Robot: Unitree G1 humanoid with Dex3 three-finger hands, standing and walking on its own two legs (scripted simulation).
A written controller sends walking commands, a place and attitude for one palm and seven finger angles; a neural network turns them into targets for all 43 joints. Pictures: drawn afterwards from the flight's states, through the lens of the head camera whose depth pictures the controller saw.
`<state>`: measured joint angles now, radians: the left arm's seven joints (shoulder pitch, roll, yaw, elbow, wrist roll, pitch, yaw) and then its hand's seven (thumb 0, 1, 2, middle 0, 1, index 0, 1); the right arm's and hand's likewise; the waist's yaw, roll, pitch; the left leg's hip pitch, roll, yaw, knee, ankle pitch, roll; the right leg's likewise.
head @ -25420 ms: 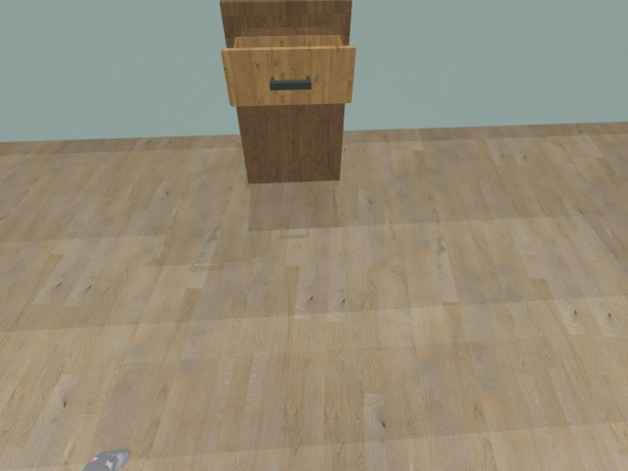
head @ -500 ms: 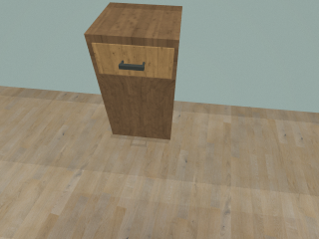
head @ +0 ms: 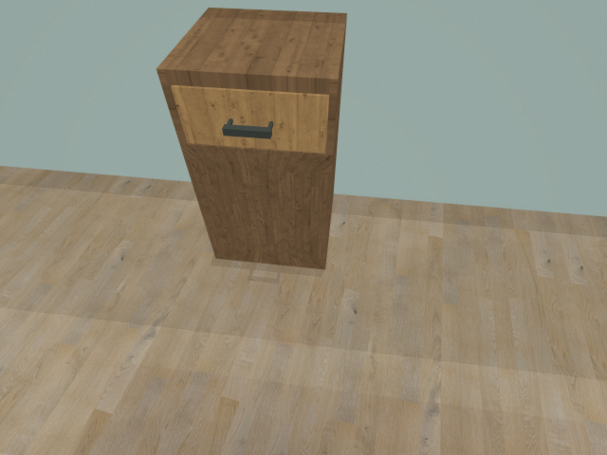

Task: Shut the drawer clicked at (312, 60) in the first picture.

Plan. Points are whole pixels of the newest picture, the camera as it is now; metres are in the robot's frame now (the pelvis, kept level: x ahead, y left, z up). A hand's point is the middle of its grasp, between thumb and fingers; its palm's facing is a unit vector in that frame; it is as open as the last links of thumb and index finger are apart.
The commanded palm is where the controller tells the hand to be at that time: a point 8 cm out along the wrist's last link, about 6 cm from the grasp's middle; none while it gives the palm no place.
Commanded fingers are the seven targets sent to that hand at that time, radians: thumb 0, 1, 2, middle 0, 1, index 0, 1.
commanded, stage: look to check the result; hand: left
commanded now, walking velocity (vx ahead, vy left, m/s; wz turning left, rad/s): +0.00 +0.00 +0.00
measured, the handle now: (249, 127) +0.92 +0.20 -0.10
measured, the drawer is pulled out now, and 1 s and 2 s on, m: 0.00 0.00 0.00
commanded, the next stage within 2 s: stand and wait in 0.10 s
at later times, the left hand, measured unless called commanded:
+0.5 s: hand out of the picture +0.02 +0.17 -0.17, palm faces +0.03 -0.97 -0.23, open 7.4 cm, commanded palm none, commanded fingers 0.00 0.90 0.90 -0.20 -0.30 -0.20 -0.30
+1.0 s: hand out of the picture +0.04 +0.20 -0.17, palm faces +0.01 -0.97 -0.25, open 7.4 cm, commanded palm none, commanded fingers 0.00 0.90 0.90 -0.20 -0.30 -0.20 -0.30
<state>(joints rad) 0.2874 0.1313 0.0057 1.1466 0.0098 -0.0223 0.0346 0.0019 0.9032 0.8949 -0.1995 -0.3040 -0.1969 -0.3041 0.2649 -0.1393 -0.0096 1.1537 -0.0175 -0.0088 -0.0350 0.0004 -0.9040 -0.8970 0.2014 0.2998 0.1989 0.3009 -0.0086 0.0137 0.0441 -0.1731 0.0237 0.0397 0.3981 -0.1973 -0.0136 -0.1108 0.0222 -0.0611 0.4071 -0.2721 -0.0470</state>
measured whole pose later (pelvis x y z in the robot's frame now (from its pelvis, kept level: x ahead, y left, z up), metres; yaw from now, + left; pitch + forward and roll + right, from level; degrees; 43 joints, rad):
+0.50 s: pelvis +0.01 -0.02 +0.00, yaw +0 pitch -2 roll +0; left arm 0.25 0.17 0.01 1.13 0.01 -0.02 0.03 0.00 0.90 0.89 -0.20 -0.30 -0.20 -0.30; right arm 0.23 -0.19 -0.01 1.15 -0.02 0.00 -0.04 0.00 -0.90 -0.90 0.20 0.30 0.20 0.30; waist -0.01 0.01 0.05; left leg -0.15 0.05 0.03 0.38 -0.20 -0.04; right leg -0.07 0.05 -0.07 0.37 -0.27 -0.07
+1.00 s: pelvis +0.01 -0.01 +0.00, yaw +0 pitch -1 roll +0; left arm 0.21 0.21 0.01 1.13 0.01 -0.02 0.02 0.00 0.90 0.89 -0.20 -0.30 -0.20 -0.30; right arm 0.21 -0.21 -0.01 1.15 -0.02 -0.01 -0.03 0.00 -0.90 -0.90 0.20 0.30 0.20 0.30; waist -0.01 0.01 0.05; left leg -0.14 0.03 0.04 0.35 -0.19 -0.02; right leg -0.06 0.04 -0.06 0.34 -0.25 -0.05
